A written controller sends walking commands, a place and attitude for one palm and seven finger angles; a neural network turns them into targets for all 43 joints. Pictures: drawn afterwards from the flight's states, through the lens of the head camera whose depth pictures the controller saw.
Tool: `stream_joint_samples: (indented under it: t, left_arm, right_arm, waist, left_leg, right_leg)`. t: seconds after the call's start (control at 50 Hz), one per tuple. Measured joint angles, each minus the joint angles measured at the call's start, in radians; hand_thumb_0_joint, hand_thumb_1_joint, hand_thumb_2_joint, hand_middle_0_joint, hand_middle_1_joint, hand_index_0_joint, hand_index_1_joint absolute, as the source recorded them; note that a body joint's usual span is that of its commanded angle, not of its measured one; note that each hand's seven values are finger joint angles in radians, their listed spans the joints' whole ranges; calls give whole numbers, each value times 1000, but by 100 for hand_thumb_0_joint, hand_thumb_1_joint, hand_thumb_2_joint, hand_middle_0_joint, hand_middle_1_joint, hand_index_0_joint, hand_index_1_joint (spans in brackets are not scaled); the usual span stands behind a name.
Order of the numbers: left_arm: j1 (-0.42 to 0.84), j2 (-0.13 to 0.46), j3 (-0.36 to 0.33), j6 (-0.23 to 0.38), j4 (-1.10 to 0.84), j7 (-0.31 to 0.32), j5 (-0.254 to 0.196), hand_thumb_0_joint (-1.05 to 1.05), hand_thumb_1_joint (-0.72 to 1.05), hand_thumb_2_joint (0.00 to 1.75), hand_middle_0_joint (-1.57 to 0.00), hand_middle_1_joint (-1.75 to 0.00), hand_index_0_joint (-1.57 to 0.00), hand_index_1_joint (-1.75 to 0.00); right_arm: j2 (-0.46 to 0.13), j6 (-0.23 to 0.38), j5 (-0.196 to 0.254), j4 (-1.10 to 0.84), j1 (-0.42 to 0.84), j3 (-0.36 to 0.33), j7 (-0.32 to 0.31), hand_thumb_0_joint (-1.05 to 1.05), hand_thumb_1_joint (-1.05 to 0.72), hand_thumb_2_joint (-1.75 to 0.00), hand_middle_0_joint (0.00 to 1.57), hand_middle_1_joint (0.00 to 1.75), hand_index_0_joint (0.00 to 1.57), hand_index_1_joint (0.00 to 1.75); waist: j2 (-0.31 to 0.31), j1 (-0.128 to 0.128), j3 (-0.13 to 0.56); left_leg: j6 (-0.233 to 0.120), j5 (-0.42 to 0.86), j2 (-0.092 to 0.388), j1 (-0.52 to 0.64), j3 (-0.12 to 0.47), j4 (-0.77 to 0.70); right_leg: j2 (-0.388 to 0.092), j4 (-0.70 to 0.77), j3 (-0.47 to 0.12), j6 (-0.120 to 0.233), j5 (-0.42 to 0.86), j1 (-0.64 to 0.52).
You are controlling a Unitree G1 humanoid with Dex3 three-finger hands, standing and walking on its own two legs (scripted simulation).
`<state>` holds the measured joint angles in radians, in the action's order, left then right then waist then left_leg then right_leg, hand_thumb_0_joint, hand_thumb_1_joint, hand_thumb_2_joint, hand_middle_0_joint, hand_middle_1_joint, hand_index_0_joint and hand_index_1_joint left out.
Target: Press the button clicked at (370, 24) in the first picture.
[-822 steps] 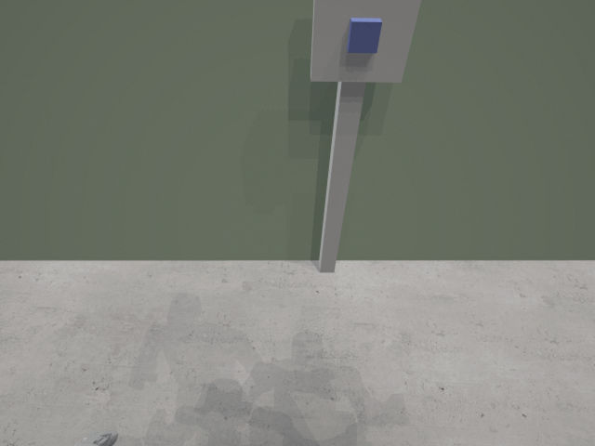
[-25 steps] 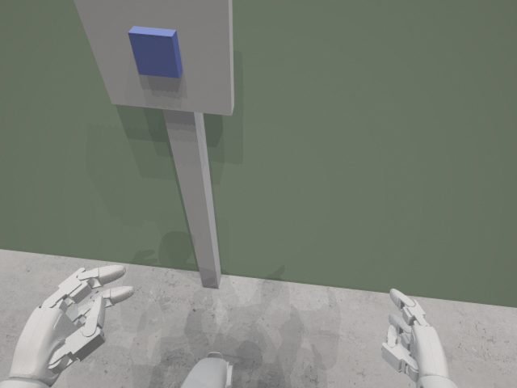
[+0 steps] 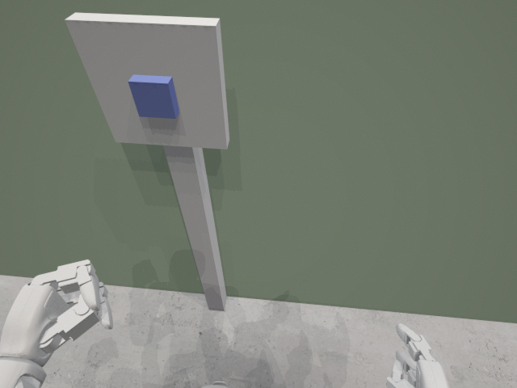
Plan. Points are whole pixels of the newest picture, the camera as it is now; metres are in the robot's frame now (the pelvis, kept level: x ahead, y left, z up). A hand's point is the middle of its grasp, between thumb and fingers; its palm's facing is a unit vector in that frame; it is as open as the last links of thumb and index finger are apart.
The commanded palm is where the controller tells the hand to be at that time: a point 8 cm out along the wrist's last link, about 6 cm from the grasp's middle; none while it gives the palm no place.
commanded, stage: raise the hand and make a fist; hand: left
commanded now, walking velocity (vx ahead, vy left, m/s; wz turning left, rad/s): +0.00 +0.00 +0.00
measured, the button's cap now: (155, 96) +0.50 +0.20 +0.21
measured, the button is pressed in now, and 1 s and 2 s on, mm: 0 0 0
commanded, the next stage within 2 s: aim a knuckle at the button in 1.10 s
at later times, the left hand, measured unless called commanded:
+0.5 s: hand (75, 268) +0.21 +0.22 +0.17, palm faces +0.01 -1.00 -0.10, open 3.1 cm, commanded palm +0.18 +0.27 +0.19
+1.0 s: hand (86, 241) +0.23 +0.21 +0.20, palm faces +0.03 -1.00 -0.09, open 3.1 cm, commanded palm +0.20 +0.25 +0.21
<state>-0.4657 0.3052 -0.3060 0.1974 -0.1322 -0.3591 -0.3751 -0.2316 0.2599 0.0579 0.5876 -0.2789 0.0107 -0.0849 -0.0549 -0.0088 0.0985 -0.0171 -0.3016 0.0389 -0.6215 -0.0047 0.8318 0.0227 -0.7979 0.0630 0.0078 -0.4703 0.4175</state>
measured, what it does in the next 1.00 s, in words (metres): stands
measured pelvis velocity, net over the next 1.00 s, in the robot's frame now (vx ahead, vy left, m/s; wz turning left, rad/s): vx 0.00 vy -0.01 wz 0.02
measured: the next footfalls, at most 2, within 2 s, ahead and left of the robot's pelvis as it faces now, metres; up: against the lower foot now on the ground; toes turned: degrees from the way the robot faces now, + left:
none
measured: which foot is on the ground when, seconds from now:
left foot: down 0.00-1.00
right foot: down 0.00-1.00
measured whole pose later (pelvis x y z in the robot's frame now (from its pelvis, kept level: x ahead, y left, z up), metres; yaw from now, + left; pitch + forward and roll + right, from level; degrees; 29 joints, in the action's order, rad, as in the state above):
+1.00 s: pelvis +0.00 -0.01 +0.03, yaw +1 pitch -4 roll -1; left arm -0.18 0.35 -0.32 -0.21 -0.27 -0.31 -0.35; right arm -0.26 0.24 0.08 0.60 -0.21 0.08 -0.10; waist -0.07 -0.05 0.04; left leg 0.00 -0.19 0.02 -0.30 0.00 0.56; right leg 0.01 -0.54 0.07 0.02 -0.36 0.11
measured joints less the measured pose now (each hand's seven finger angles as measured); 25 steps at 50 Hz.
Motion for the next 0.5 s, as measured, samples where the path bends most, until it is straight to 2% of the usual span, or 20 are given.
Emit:
stream_joint_samples:
  t: [0.22,0.5]
  left_arm:
    - [52,15,17,-66,-59,22,12,2,89,90,-129,-148,-128,-148]
    - [182,41,17,-233,-122,37,19,2,89,90,-130,-149,-130,-149]
  right_arm:
    - [-17,14,8,-4,26,20,-9,2,-90,-90,20,30,20,30]
    - [-9,15,13,-8,53,68,-9,2,-90,-90,20,30,20,30]
  waist:
    - [9,-18,-22]
    - [-5,-40,-42]
  left_leg:
    - [-6,27,-14,98,1,-76]
    - [-8,77,-28,221,0,-188]
  right_leg:
    - [-10,86,3,-6,33,-104]
    - [-21,193,5,-9,82,-224]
